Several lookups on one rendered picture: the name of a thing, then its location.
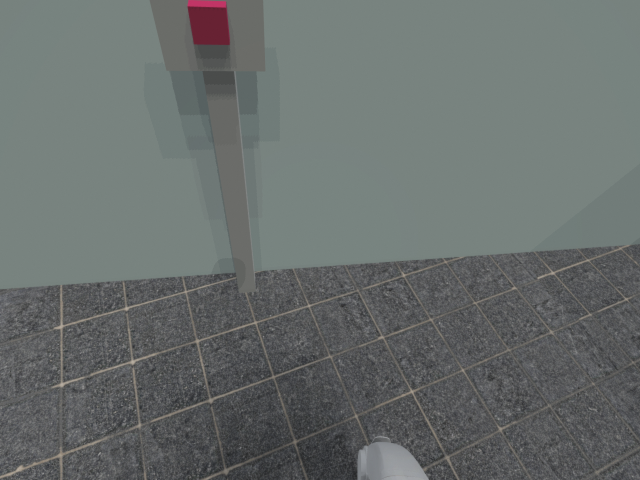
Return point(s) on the robot right thigh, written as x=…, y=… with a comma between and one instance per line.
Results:
x=388, y=461

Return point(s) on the robot right shin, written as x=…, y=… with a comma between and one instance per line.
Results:
x=381, y=439

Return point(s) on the button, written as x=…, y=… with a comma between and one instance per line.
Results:
x=209, y=22

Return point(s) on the panel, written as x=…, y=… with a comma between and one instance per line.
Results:
x=246, y=52

